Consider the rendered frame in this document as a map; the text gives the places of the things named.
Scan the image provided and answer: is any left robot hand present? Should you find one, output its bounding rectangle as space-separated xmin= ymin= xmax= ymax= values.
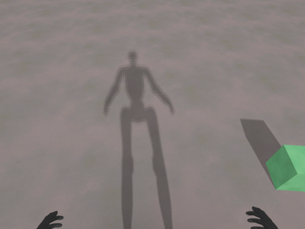
xmin=36 ymin=211 xmax=64 ymax=229

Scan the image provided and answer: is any right robot hand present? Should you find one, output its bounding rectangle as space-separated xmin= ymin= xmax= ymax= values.
xmin=246 ymin=207 xmax=278 ymax=229

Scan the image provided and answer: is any carton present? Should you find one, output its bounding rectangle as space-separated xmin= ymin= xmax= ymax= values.
xmin=266 ymin=145 xmax=305 ymax=192

